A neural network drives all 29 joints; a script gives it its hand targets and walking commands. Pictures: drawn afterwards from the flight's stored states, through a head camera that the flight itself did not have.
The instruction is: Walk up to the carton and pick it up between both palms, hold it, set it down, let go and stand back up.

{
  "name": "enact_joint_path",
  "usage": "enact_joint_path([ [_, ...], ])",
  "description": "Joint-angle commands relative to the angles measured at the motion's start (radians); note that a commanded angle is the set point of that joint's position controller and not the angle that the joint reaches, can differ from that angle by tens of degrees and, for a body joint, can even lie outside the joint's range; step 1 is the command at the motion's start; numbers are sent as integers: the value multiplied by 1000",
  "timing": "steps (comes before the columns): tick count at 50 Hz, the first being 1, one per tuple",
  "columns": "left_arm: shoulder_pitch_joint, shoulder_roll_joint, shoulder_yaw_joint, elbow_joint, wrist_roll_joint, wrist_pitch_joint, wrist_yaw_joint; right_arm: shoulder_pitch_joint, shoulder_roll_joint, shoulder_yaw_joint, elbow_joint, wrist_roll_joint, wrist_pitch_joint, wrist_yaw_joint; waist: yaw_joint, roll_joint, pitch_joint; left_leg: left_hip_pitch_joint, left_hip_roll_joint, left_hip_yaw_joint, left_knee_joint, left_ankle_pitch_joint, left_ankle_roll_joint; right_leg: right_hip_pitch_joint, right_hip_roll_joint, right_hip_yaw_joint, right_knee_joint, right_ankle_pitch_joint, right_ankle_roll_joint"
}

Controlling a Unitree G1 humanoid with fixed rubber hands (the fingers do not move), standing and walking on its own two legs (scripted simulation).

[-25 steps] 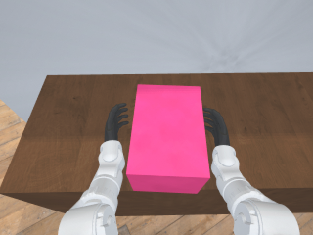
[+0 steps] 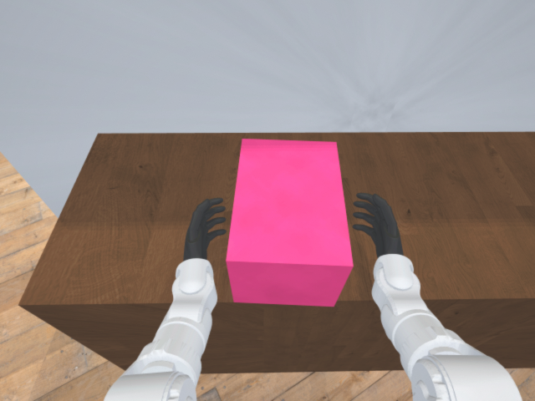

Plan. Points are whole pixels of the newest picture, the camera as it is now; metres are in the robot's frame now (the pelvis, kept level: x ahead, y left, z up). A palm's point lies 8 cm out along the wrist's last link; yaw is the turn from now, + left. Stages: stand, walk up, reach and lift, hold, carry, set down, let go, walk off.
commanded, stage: set down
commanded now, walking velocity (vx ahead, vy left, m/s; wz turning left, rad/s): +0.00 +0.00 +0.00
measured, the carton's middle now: (286, 219) +0.45 -0.01 -0.04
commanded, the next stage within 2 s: none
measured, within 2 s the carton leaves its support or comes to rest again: neither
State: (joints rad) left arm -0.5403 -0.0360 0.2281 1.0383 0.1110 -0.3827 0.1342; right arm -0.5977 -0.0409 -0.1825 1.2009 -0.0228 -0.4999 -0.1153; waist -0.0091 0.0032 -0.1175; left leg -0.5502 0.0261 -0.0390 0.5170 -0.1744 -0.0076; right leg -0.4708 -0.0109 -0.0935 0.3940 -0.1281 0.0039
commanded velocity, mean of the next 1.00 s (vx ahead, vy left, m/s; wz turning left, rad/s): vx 0.00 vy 0.00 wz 0.00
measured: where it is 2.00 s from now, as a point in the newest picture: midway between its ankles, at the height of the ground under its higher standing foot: outside the picture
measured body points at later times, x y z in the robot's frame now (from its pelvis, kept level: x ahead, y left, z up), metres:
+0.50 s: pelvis -0.02 -0.01 +0.00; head +0.01 +0.01 +0.45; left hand +0.32 +0.14 -0.01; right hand +0.31 -0.18 +0.00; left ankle +0.04 +0.11 -0.74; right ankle +0.03 -0.13 -0.74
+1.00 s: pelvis -0.01 -0.01 +0.00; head -0.03 +0.02 +0.45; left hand +0.24 +0.16 -0.01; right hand +0.23 -0.21 +0.01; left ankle +0.04 +0.11 -0.74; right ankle +0.03 -0.13 -0.74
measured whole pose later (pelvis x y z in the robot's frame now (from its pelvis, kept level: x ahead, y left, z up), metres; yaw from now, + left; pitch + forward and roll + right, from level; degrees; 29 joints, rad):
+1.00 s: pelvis -0.01 -0.01 +0.00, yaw +1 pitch -2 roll -2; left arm 0.06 0.01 0.01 0.46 -0.02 -0.22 0.15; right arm 0.09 -0.04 -0.07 0.56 0.06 -0.34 -0.04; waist -0.01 -0.05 -0.02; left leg -0.29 0.03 -0.04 0.52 -0.20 -0.01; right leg -0.23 -0.01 -0.09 0.43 -0.17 0.00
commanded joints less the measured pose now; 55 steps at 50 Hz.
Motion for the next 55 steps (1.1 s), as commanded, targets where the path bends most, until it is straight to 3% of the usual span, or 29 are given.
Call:
enact_joint_path([
  [1, -246, 131, -115, -245, -46, -36, 30, -234, -200, 52, -175, 112, 21, 18, 10, 31, -481, 229, -6, 61, -42, 52, -44, 144, 85, 19, 65, -1, -39],
  [4, -185, 141, -109, -261, -45, -24, 30, -166, -190, 63, -192, 110, 38, 18, 9, 12, -456, 223, -6, 57, -48, 19, -35, 195, 82, 29, 66, -11, -34],
  [6, -235, 147, -120, -229, -57, -24, 29, -206, -181, 51, -186, 100, 55, 16, 4, 17, -433, 194, -12, 60, -53, -37, -30, 180, 74, 33, 64, -70, -34],
  [13, -151, 151, -125, -226, -68, -18, 16, -122, -148, 89, -211, 114, 61, 19, 8, -6, -384, 203, -21, 56, -60, -64, -16, 235, 63, 54, 56, -116, -28],
  [16, -76, 152, -118, -267, -67, -22, 3, -38, -134, 122, -245, 128, 53, 21, 14, -13, -375, 236, -27, 61, -56, -16, -11, 276, 62, 65, 48, -90, -30],
  [20, -5, 160, -133, -324, -77, -33, -7, 31, -138, 138, -302, 149, 33, 27, 1, -23, -366, 271, -30, 61, -55, 9, -13, 293, 60, 67, 34, -77, -29],
  [21, -69, 170, -144, -339, -92, -40, -4, -33, -150, 126, -334, 150, 34, 31, 5, -9, -393, 260, -30, 63, -60, -16, -13, 282, 61, 62, 38, -99, -31],
  [24, 111, 151, -170, -419, -96, -49, -10, 141, -123, 166, -393, 171, 14, 38, 7, -21, -387, 317, -29, 56, -58, 35, -13, 325, 62, 68, 29, -38, -31],
  [26, 110, 168, -183, -437, -99, -44, -10, 150, -144, 155, -401, 172, 21, 46, -8, -10, -356, 334, -27, 53, -68, 23, -16, 316, 63, 68, 19, -54, -36],
  [27, 29, 188, -189, -426, -111, -39, -8, 71, -159, 136, -420, 164, 30, 48, -12, -12, -357, 314, -28, 54, -72, -32, -11, 298, 61, 64, 22, -110, -35],
  [29, 138, 170, -216, -499, -123, -46, 0, 185, -138, 153, -447, 184, 30, 58, -7, 8, -336, 341, -20, 43, -83, -23, -11, 326, 60, 69, 27, -81, -40],
  [31, 153, 172, -229, -507, -129, -37, 3, 197, -144, 150, -469, 183, 33, 62, -11, 4, -326, 350, -20, 38, -93, -45, -10, 322, 59, 69, 21, -101, -41],
  [33, 291, 166, -238, -554, -121, -27, 1, 333, -133, 176, -496, 203, 32, 66, -13, -10, -281, 397, -19, 33, -102, -7, -11, 361, 60, 72, 9, -58, -42],
  [36, 341, 162, -252, -594, -123, 4, -3, 385, -136, 181, -523, 202, 41, 70, -12, -21, -201, 406, -23, 40, -117, -13, -5, 361, 59, 79, -13, -95, -45],
  [45, 501, 196, -282, -832, -138, 100, 17, 593, -125, 174, -789, 197, 106, 82, 10, -24, -57, 442, -19, 72, -181, -33, 3, 384, 41, 98, -48, -135, -47],
  [48, 532, 202, -297, -878, -141, 150, 25, 636, -132, 183, -838, 209, 144, 86, 13, 16, -10, 429, -11, 72, -206, -73, 1, 369, 35, 95, -45, -148, -43],
  [55, 544, 235, -301, -933, -166, 287, 10, 693, -106, 187, -933, 190, 263, 69, 8, 15, 47, 419, -10, 89, -225, -157, 15, 350, 6, 107, -59, -213, -33],
])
